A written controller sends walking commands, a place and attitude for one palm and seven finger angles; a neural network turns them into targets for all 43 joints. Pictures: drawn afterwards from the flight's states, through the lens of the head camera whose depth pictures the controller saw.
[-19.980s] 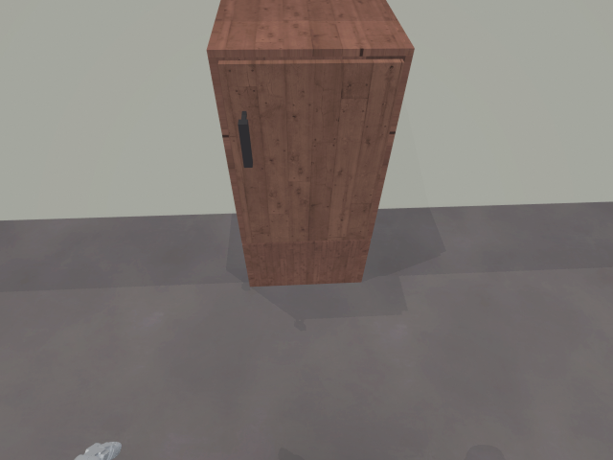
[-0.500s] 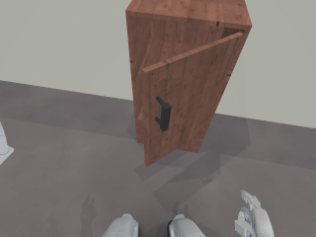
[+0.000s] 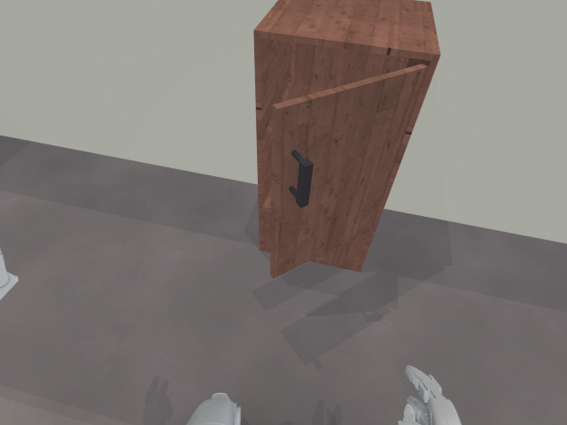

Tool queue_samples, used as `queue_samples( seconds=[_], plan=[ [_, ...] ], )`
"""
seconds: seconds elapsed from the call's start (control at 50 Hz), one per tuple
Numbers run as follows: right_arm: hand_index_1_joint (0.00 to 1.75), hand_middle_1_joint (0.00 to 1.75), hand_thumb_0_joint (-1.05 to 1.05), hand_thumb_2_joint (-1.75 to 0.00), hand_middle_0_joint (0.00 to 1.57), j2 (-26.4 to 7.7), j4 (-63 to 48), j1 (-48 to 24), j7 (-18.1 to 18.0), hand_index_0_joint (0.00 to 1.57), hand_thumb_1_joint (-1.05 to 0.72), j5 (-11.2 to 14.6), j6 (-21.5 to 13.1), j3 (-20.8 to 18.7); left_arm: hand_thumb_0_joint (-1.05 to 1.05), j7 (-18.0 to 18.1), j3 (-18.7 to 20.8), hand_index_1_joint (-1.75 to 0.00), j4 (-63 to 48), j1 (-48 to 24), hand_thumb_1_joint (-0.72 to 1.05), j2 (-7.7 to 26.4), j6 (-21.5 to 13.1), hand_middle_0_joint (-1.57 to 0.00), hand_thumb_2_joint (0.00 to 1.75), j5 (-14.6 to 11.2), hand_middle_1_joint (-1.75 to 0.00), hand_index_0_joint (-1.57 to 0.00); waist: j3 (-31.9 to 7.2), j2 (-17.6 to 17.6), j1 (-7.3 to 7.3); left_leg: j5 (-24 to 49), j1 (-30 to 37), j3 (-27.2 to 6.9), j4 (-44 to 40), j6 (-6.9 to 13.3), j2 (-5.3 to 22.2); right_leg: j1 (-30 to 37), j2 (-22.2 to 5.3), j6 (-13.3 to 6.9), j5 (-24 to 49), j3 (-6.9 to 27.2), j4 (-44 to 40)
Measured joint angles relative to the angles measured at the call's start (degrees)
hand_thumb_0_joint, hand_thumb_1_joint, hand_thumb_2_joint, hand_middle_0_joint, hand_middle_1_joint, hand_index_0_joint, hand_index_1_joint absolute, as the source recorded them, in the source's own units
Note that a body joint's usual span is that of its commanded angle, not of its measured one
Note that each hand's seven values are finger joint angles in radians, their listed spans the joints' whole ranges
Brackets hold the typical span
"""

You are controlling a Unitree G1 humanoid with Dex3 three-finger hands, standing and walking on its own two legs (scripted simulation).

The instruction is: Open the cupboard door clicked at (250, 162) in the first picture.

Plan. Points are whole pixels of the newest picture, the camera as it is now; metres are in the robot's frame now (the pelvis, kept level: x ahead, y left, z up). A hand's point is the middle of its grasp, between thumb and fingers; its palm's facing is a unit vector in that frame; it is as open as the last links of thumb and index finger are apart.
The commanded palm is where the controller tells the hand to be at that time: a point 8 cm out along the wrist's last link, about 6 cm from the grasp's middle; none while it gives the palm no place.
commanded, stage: stop stepping back and stand still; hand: left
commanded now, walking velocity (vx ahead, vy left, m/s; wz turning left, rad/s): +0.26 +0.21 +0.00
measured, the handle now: (299, 178) +0.62 +0.02 -0.03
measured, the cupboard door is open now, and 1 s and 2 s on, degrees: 44 44 44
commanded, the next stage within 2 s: let the arm hang, fingers relaxed in 1.38 s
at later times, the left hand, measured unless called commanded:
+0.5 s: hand (66, 284) +0.20 +0.23 +0.19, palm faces +0.36 -0.79 -0.50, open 7.4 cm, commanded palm +0.14 +0.28 +0.20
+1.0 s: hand (73, 256) +0.24 +0.25 +0.17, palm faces +0.27 -0.84 -0.48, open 7.4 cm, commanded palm +0.18 +0.30 +0.20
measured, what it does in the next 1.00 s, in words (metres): steps on the spot: left foot, then left foot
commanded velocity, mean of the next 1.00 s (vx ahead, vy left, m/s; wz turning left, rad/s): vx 0.07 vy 0.02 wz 0.00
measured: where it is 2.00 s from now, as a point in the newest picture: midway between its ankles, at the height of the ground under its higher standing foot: outside the picture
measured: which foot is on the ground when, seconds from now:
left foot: up 0.00-0.18, down 0.20-0.40, up 0.42-0.66, down 0.68-1.00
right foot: down 0.00-1.00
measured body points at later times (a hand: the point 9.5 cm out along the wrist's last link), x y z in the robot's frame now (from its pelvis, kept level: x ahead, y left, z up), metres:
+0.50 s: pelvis -0.03 -0.01 +0.01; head -0.03 -0.01 +0.46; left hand +0.17 +0.27 +0.21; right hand +0.06 -0.26 -0.09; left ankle -0.02 +0.13 -0.67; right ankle -0.03 -0.08 -0.72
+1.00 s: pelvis +0.00 +0.02 +0.02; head +0.02 +0.03 +0.47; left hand +0.22 +0.30 +0.20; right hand +0.15 -0.23 -0.05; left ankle +0.04 +0.12 -0.72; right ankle -0.03 -0.08 -0.72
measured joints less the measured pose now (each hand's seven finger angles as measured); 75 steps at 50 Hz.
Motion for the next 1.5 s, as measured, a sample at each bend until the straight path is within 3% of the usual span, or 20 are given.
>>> queue_samples(
  seconds=[0.06, 0.1, 0.16, 0.2, 0.26, 0.32, 0.38, 0.4, 0.46, 0.52, 0.56, 0.62, 0.68, 0.78, 1.1, 1.48, 1.5],
  plan=[
    [0.30, 0.30, 0.01, -0.90, 0.21, -1.8, 3.5, 0.1, -0.3, 0.21, -0.90, 0.4, 1.2, -0.2, 0.01, -0.8, -3.5, -0.31, 4.5, -2.1, 0.88, -2.0, -0.1, -0.21, 0.90, 0.3, -0.30, -0.21, -1.6, -0.5, 1.65, 1.0, 1.0, -2.7, 10.4, -0.2, -3.3, 0.4, -0.2, 1.2, 3.6, 2.1, -2.7],
    [0.30, 0.30, 0.02, -0.90, 0.21, -2.7, 3.6, 0.8, -1.0, 0.21, -0.90, 0.6, 1.0, -0.4, 0.01, -0.4, -4.4, -0.31, 7.6, -2.9, 0.88, -3.3, 0.3, -0.21, 0.90, 0.6, -0.30, -0.21, -3.0, -1.7, 1.44, 0.8, 5.3, -1.9, 6.5, 0.7, -4.8, 0.9, -1.1, 1.8, 5.8, 3.6, -5.6],
    [0.30, 0.30, 0.02, -0.90, 0.21, -4.4, 2.2, 1.7, -2.2, 0.21, -0.90, 0.8, -0.1, -1.1, 0.01, 0.3, -5.6, -0.31, 10.3, -3.8, 0.88, -4.2, 1.6, -0.21, 0.90, 0.7, -0.30, -0.21, -4.1, -1.7, -0.65, 0.2, 14.5, -0.5, -7.6, 2.4, -5.6, 0.6, -1.4, 2.6, 7.0, 3.9, -6.5],
    [0.30, 0.30, 0.01, -0.90, 0.21, -6.1, 0.5, 2.0, -2.7, 0.20, -0.90, 0.8, -0.9, -1.9, 0.01, 0.3, -6.1, -0.31, 9.4, -3.8, 0.88, -4.2, 2.2, -0.21, 0.90, 0.6, -0.30, -0.21, -4.2, 0.0, -2.39, 2.3, 19.4, -1.6, -15.9, 3.9, -4.6, -1.4, 0.0, 3.0, 5.9, 2.9, -3.6],
    [0.30, 0.30, 0.01, -0.90, 0.20, -4.8, 0.2, 0.2, -2.9, 0.20, -0.91, 1.0, -0.5, -2.5, 0.01, 0.1, -4.6, -0.31, 8.1, -2.7, 0.88, -2.4, 2.1, -0.21, 0.90, 0.3, -0.30, -0.21, -2.5, -2.5, -3.64, 5.2, 18.7, 0.1, -14.0, 1.9, -5.0, -5.4, -0.7, 3.4, 0.4, 2.8, 5.5],
    [0.30, 0.30, 0.01, -0.90, 0.20, -3.2, -0.2, 0.9, -2.3, 0.20, -0.91, 0.8, -1.4, -2.3, 0.01, 0.0, -3.5, -0.31, 6.5, 0.0, 0.88, -1.5, 2.2, -0.21, 0.90, 0.7, -0.30, -0.21, -2.0, -2.1, -4.54, 4.9, 19.5, 0.7, -14.9, 1.3, -3.6, -8.1, -0.9, 3.6, -0.8, -1.1, 11.5],
    [0.30, 0.30, 0.01, -0.90, 0.20, -2.4, -0.6, 2.7, -1.9, 0.20, -0.91, 0.7, -1.5, -1.4, 0.01, 0.1, -3.0, -0.31, 4.7, 1.8, 0.88, -0.4, 1.8, -0.21, 0.90, 0.8, -0.30, -0.21, -1.3, -0.5, -4.33, 4.5, 19.4, 0.6, -14.3, 0.7, -1.8, -5.2, -1.1, 3.5, 1.1, -5.2, 4.1],
    [0.30, 0.30, 0.01, -0.90, 0.20, -2.2, -0.9, 3.3, -1.8, 0.20, -0.91, 0.6, -1.2, -1.2, 0.01, 0.2, -2.6, -0.31, 4.2, 2.2, 0.88, 0.3, 1.6, -0.21, 0.90, 0.9, -0.30, -0.21, -1.3, -0.5, -4.21, 2.8, 18.3, 0.6, -12.3, 0.7, -1.7, -3.5, -1.1, 2.7, 1.0, -5.0, -0.2],
    [0.30, 0.30, 0.01, -0.90, 0.20, -2.7, 0.9, 2.8, -1.2, 0.20, -0.90, 0.4, 0.4, -1.3, 0.01, 0.0, -2.9, -0.31, 4.7, 0.5, 0.88, 0.1, 0.5, -0.21, 0.90, 1.0, -0.30, -0.21, 0.0, 0.9, -2.87, -4.7, 11.6, -2.6, 2.8, 1.4, -2.6, -4.6, -0.1, -0.7, 6.8, -5.0, -0.7],
    [0.30, 0.30, 0.01, -0.90, 0.20, -3.1, 3.6, 2.5, -0.5, 0.20, -0.91, 0.6, 1.7, -1.6, 0.01, -0.6, -3.7, -0.31, 7.0, -0.5, 0.88, -2.1, -0.2, -0.21, 0.90, 0.6, -0.30, -0.22, 0.4, 1.7, -2.47, -2.0, 7.5, -3.7, 12.9, 1.0, -4.1, -3.0, 0.2, -0.8, 7.4, -4.7, -3.3],
    [0.30, 0.30, 0.02, -0.90, 0.20, -3.0, 4.0, 2.5, -0.6, 0.20, -0.91, 0.8, 1.9, -1.5, 0.01, -0.6, -3.8, -0.31, 7.9, -0.2, 0.88, -3.0, -0.3, -0.21, 0.90, 0.7, -0.30, -0.22, 0.5, 1.3, -2.62, -0.5, 8.1, -2.6, 9.7, 1.0, -4.3, -1.7, -0.1, -0.5, 8.4, -4.0, -5.6],
    [0.30, 0.30, 0.02, -0.90, 0.20, -3.1, 3.2, 2.4, -1.1, 0.20, -0.91, 0.7, 1.4, -1.4, 0.01, -0.2, -4.2, -0.31, 7.7, 0.7, 0.88, -3.3, -0.2, -0.21, 0.90, 0.7, -0.30, -0.22, 1.0, 0.7, -2.91, 2.1, 12.4, -1.5, -3.0, 1.8, -4.5, -0.4, -0.3, 0.0, 9.0, -3.4, -7.2],
    [0.30, 0.30, 0.02, -0.90, 0.20, -4.3, 1.6, 2.2, -1.3, 0.20, -0.91, 0.5, 0.6, -1.8, 0.01, -0.2, -5.1, -0.31, 5.8, 1.3, 0.88, -3.4, 0.1, -0.21, 0.90, 0.4, -0.30, -0.21, 1.4, 2.6, -3.10, 7.2, 17.8, -2.9, -15.3, 2.7, -3.6, 0.1, 1.2, 0.6, 8.1, -3.9, -6.6],
    [0.30, 0.30, 0.02, -0.90, 0.20, -3.6, 0.6, -0.8, -1.5, 0.20, -0.91, 0.7, 1.2, -1.9, 0.01, -0.9, -4.4, -0.31, 5.8, 0.9, 0.88, -1.8, 0.3, -0.21, 0.90, 0.3, -0.30, -0.22, 1.7, 1.0, -2.41, 6.9, 18.8, -1.5, -16.1, 1.3, -4.2, 0.9, 0.5, 1.4, 8.2, -2.2, -7.4],
    [0.30, 0.30, 0.01, -0.90, 0.20, -2.3, -2.3, -3.5, -1.6, 0.20, -0.91, 0.7, 2.1, -0.1, 0.01, -1.1, -6.2, -0.31, 5.6, 1.3, 0.88, -2.7, 3.4, -0.21, 0.90, -0.6, -0.30, -0.21, 1.0, 1.2, -1.28, 7.7, 19.6, -0.6, -19.2, 2.7, -5.0, 2.5, -0.2, 3.0, 10.6, -1.3, -12.6],
    [0.30, 0.30, 0.01, -0.90, 0.20, -3.1, -1.1, -1.2, -1.9, 0.20, -0.90, 0.5, 2.5, -0.7, 0.01, -1.0, -6.0, -0.31, 6.4, 2.2, 0.88, -2.3, 3.0, -0.21, 0.90, -0.8, -0.30, -0.21, 1.0, 2.2, -2.16, 9.6, 19.8, -0.8, -21.7, 3.3, -5.6, 3.2, -0.7, 3.6, 12.8, -1.6, -15.8],
    [0.30, 0.30, 0.01, -0.90, 0.20, -3.8, 0.2, -1.4, -0.8, 0.20, -0.90, 0.8, 1.3, -1.0, 0.01, -1.8, -7.2, -0.31, 9.5, 0.7, 0.88, -2.0, 1.9, -0.21, 0.90, 0.1, -0.30, -0.21, 0.5, 2.7, -2.21, 9.5, 18.7, -1.2, -20.8, 3.4, -5.7, 2.3, -0.8, 3.6, 12.6, -2.1, -15.0]
  ],
)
